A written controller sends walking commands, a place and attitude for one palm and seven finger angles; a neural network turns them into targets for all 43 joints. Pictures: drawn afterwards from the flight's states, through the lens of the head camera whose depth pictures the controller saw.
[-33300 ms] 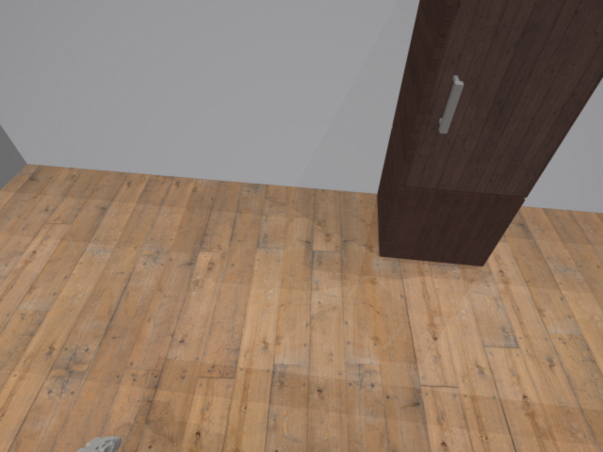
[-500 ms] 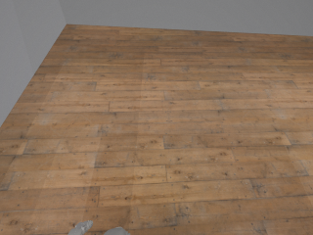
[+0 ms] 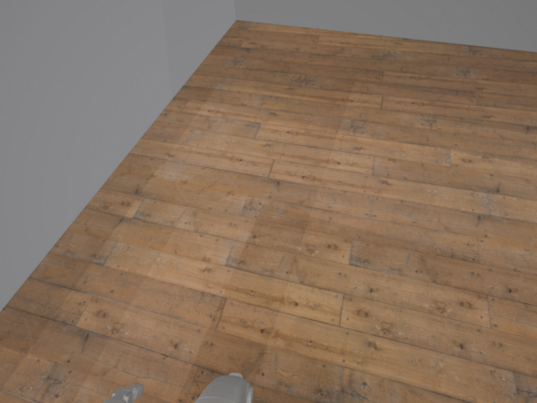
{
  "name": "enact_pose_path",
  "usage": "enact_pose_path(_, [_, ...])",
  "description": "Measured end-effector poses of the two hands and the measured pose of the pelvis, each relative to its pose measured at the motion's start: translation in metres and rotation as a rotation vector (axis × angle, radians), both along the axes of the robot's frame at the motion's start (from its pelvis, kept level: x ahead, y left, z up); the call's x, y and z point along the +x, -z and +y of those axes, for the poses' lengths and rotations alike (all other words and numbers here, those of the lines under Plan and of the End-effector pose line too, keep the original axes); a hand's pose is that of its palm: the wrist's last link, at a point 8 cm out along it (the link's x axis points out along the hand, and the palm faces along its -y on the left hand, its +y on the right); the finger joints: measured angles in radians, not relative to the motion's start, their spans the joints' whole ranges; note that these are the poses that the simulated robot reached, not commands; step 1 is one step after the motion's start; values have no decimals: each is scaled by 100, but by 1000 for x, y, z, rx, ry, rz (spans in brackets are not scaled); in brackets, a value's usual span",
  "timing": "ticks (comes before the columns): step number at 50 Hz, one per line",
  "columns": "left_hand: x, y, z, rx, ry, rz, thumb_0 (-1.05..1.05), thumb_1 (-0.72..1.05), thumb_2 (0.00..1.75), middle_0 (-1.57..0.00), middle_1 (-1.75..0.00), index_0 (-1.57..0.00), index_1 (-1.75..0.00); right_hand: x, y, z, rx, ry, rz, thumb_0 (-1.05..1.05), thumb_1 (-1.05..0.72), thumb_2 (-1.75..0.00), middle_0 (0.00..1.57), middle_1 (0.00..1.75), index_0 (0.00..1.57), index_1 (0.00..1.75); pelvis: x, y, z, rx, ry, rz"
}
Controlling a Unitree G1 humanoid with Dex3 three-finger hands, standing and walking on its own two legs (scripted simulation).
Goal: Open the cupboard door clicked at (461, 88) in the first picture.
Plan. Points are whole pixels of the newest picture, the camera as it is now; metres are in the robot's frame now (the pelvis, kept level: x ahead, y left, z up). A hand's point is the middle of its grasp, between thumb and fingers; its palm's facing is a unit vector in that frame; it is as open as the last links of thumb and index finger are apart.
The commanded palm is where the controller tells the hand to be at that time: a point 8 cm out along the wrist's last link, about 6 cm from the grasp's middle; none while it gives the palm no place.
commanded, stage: turn to face it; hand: left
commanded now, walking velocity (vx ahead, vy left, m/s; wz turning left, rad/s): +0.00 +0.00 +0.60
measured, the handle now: out of the picture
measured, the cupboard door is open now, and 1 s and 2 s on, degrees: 46 46 46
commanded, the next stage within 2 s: none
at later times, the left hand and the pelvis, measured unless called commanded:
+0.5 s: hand out of the picture +0.00 +0.22 -0.17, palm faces +0.37 -0.89 -0.26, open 7.4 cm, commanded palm none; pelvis +0.02 -0.01 +0.00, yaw +19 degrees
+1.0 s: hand out of the picture +0.01 +0.13 -0.15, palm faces +0.60 -0.76 -0.25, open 7.3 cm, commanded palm none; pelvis +0.06 -0.06 +0.01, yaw +38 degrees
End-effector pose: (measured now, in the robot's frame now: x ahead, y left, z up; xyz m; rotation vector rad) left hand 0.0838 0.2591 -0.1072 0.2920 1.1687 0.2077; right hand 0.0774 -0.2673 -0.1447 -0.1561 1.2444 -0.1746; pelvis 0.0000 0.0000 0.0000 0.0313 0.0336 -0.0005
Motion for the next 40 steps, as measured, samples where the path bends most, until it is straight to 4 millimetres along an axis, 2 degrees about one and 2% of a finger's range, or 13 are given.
enact_pose_path(5, [-36,-2,-21,-29,-87,62,1,90,89,-20,-30,-20,-30,35,-10,-4,17,-79,-9,0,-91,-90,19,30,20,29,6,-10,-13,24,-74,-4])
enact_pose_path(11, [-77,10,-36,-85,-210,111,1,90,89,-21,-30,-21,-30,82,-15,16,22,-218,-25,0,-91,-90,19,30,20,29,12,-9,-18,25,-166,-6])
enact_pose_path(17, [-119,37,-27,-128,-336,156,1,90,89,-21,-30,-21,-30,134,-16,55,5,-362,-117,0,-91,-90,19,30,20,29,17,8,-6,1,-252,-9])
enact_pose_path(19, [-126,43,-20,-129,-366,176,1,90,89,-21,-30,-21,-30,142,-18,65,-1,-392,-147,0,-91,-90,19,30,20,29,15,11,-4,3,-280,-14])
enact_pose_path(21, [-124,41,-13,-118,-393,173,1,90,89,-21,-30,-21,-30,141,-22,68,-10,-414,-147,0,-91,-90,19,30,20,29,16,8,-4,-6,-303,-16])
enact_pose_path(24, [-111,32,-4,-102,-414,118,1,90,89,-21,-30,-20,-30,136,-25,67,-22,-432,-113,0,-91,-90,20,30,21,30,18,1,-6,-16,-332,-15])
enact_pose_path(30, [-76,12,0,-57,-419,4,1,91,89,-20,-30,-20,-30,124,-20,49,-16,-449,-33,0,-91,-90,20,30,21,30,26,-5,-20,-27,-390,-9])
enact_pose_path(35, [-52,4,-15,-9,-422,-71,1,90,89,-20,-30,-20,-30,127,-1,22,3,-451,23,0,-91,-90,20,30,21,30,41,4,-44,-14,-450,3])
enact_pose_path(37, [-50,1,-26,6,-429,-85,1,90,89,-20,-30,-20,-30,133,5,13,5,-457,42,0,-91,-90,20,30,21,30,44,5,-51,-11,-478,-4])
enact_pose_path(40, [-57,-5,-45,-1,-464,-76,1,90,89,-20,-30,-20,-30,145,3,7,2,-483,63,0,-91,-90,20,30,20,30,49,-1,-57,7,-518,-13])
